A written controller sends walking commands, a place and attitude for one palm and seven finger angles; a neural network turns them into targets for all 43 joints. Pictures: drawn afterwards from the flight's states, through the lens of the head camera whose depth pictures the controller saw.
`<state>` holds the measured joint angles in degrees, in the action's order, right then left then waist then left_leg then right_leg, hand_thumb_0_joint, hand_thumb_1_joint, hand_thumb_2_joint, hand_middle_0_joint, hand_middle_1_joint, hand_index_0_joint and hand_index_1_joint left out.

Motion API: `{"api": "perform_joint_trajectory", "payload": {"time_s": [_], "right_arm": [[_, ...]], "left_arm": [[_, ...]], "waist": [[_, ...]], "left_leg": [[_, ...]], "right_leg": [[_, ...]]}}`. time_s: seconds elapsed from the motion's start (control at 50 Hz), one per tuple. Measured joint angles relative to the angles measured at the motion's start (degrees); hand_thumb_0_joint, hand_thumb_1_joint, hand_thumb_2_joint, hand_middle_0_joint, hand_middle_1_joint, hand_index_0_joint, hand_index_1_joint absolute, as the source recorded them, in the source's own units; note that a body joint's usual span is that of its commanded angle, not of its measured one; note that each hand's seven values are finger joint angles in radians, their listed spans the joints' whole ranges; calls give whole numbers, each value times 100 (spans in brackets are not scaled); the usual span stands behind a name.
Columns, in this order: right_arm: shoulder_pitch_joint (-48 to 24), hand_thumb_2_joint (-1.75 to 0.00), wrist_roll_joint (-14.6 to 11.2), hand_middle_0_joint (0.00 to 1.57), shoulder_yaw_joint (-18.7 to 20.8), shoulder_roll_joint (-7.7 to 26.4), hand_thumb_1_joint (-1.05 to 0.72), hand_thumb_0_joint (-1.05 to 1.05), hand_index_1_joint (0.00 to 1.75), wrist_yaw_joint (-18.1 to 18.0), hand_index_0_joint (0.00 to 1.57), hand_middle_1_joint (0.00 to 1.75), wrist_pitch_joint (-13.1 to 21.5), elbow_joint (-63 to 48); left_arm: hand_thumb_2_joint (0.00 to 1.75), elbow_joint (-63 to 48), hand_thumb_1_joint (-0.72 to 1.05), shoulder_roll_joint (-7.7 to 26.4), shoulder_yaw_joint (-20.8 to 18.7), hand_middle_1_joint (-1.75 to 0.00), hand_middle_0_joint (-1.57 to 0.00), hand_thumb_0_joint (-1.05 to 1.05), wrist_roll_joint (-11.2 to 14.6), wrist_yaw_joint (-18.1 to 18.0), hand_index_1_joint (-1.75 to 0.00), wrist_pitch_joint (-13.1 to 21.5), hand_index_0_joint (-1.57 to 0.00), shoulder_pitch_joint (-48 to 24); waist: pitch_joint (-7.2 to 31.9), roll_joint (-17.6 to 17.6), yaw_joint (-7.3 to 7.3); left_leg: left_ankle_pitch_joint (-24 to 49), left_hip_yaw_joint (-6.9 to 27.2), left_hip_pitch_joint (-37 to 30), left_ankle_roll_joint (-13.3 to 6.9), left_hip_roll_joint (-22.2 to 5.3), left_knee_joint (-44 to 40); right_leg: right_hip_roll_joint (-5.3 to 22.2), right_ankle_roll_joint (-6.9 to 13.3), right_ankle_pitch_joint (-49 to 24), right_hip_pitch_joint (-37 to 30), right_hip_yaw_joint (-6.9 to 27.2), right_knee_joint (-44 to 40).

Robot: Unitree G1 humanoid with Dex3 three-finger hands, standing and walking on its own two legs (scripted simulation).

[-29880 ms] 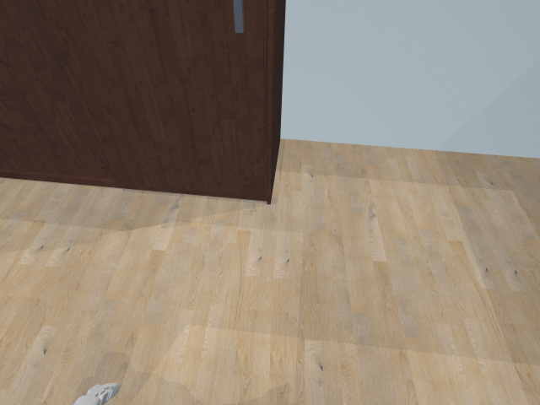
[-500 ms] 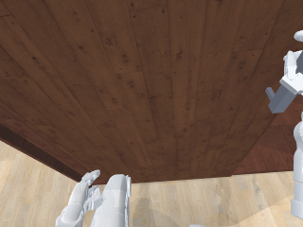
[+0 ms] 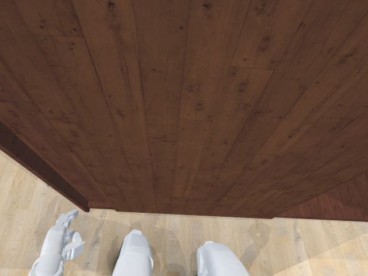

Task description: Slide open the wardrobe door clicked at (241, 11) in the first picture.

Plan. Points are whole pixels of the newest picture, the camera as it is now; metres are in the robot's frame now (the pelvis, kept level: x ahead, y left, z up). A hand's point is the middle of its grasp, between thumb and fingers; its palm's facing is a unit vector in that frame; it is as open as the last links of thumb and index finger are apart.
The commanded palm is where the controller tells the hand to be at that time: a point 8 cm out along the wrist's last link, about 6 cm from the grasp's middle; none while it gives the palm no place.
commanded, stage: stop walking and hold the door there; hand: right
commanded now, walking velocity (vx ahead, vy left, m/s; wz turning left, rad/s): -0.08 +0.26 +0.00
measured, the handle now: out of the picture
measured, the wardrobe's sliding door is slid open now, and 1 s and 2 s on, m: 0.60 0.60 0.60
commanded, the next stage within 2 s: none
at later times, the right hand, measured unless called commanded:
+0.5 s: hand out of the picture +0.31 -0.36 +0.25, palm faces +0.53 +0.83 -0.17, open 6.9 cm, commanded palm +0.27 -0.37 +0.21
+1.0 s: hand out of the picture +0.31 -0.36 +0.25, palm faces +0.57 +0.79 -0.21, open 6.9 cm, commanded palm +0.27 -0.39 +0.21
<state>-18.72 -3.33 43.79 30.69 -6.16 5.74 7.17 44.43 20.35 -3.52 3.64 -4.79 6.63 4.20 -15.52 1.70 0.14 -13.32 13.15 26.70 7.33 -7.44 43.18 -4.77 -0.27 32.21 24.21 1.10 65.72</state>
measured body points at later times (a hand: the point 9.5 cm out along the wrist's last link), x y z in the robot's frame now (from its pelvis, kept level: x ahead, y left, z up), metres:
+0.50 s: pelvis -0.07 -0.05 +0.05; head -0.06 -0.07 +0.50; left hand +0.07 +0.22 -0.02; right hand +0.28 -0.40 +0.26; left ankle -0.11 +0.06 -0.69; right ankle +0.02 -0.11 -0.69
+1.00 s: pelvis -0.04 -0.04 +0.05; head -0.07 -0.02 +0.49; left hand +0.03 +0.25 -0.07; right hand +0.28 -0.40 +0.27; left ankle -0.11 +0.06 -0.69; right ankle -0.01 -0.14 -0.68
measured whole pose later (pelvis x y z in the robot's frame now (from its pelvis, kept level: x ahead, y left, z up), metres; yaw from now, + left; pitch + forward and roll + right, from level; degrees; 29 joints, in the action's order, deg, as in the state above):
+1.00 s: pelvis -0.04 -0.04 +0.05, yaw +8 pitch -1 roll +0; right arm -15.7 -4.6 27.6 30.3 -7.9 8.0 26.3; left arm 43.0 18.4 -1.0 4.0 -4.3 2.3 17.6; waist 3.3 3.7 -2.6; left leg -18.1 -3.6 5.1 -1.0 -0.1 24.1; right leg -0.7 1.0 17.6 18.4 -0.8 37.5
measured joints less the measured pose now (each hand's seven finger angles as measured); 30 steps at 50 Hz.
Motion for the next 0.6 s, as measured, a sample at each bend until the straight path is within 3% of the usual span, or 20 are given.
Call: {"api": "perform_joint_trajectory", "payload": {"time_s": [0.04, 0.06, 0.08, 0.1, 0.12, 0.18, 0.22, 0.26, 0.32, 0.46, 0.54, 0.6], "right_arm": [[-40, -81, -19, 46, -250, 23, -48, -26, 136, 48, 32, 141, -18, -244], [-102, -82, 4, 46, -424, 74, -49, -27, 134, 30, 30, 141, -24, -275], [-131, -83, 63, 46, -585, 77, -51, -27, 133, -36, 29, 141, -15, -258], [-108, -84, 108, 46, -714, 7, -54, -26, 131, -113, 28, 141, -13, -221], [-47, -84, 132, 46, -816, -122, -56, -24, 131, -180, 26, 141, -11, -163], [187, -83, 158, 46, -1057, -437, -60, -18, 131, -302, 25, 141, -47, 47], [337, -81, 163, 46, -1229, -449, -61, -16, 132, -300, 26, 141, -169, 69], [435, -78, 96, 46, -1356, -408, -62, -14, 133, -288, 25, 141, -274, 36], [503, -76, -10, 46, -1475, -329, -65, -13, 133, -265, 21, 141, -382, -50], [423, -71, -179, 46, -1447, 162, -67, -13, 132, -192, 16, 141, -356, 349], [282, -71, -209, 46, -1456, 212, -67, -12, 132, -191, 16, 141, -300, 829], [187, -71, -194, 46, -1532, 223, -67, -11, 131, -200, 16, 141, -306, 1167]], "left_arm": [[89, -53, 91, -186, 67, -30, -20, 2, 60, -21, -30, 31, -20, 277], [89, -62, 91, -315, 93, -30, -20, 2, 58, -54, -30, 77, -20, 377], [89, -67, 91, -451, 111, -30, -20, 2, 35, -75, -30, 120, -20, 458], [89, -87, 91, -572, 132, -30, -20, 2, 6, -69, -30, 138, -20, 542], [89, -107, 91, -674, 160, -30, -20, 2, -38, -53, -30, 154, -20, 631], [89, -201, 90, -932, 273, -30, -20, 2, -96, 64, -30, 178, -20, 904], [89, -309, 90, -1023, 368, -30, -20, 2, -99, 143, -30, 171, -20, 1025], [89, -419, 90, -1038, 444, -30, -21, 2, -100, 171, -30, 143, -21, 1027], [89, -596, 90, -978, 498, -30, -21, 2, -92, 193, -31, 122, -21, 922], [89, -825, 90, -772, 577, -30, -21, 1, -131, 153, -31, 22, -21, 631], [89, -743, 90, -605, 518, -30, -21, 1, -130, 108, -31, -92, -21, 633], [89, -639, 90, -561, 454, -30, -21, 2, -77, 63, -30, -187, -21, 840]], "waist": [[172, -215, 103], [185, -412, 53], [185, -569, -90], [243, -624, -231], [371, -588, -283], [895, -401, -109], [1190, -363, -63], [1346, -339, -87], [1406, -327, -136], [1433, -454, -27], [1425, -224, 61], [1582, -192, 66]], "left_leg": [[185, -113, -70, -82, -92, -257], [183, -86, -97, -271, -151, -248], [-213, -79, -78, -436, -111, 35], [-661, -163, -18, -553, 39, 569], [-943, -313, 20, -620, 241, 1177], [-1048, -855, -105, -696, 740, 2406], [-932, -1196, -274, -684, 892, 2507], [-819, -1467, -537, -682, 955, 2031], [-715, -1698, -1057, -727, 951, 683], [-438, -1680, -2155, -949, 816, -2173], [22, -1710, -2150, -955, 863, -2371], [-170, -1700, -2083, -978, 851, -2193]], "right_leg": [[75, 107, -542, -492, -75, -1826], [30, 175, -1001, -634, -172, -2144], [31, 232, -1158, -781, -322, -2249], [110, 266, -1195, -941, -461, -2365], [223, 277, -1218, -1078, -522, -2516], [473, 289, -1544, -1339, -387, -3207], [565, 296, -1864, -1418, -349, -3711], [643, 296, -2115, -1445, -413, -4083], [685, 314, -2369, -1386, -575, -4389], [482, 305, -2706, -1019, -896, -4594], [545, 152, -2718, -905, -879, -4522], [527, 223, -2481, -853, -866, -4369]]}}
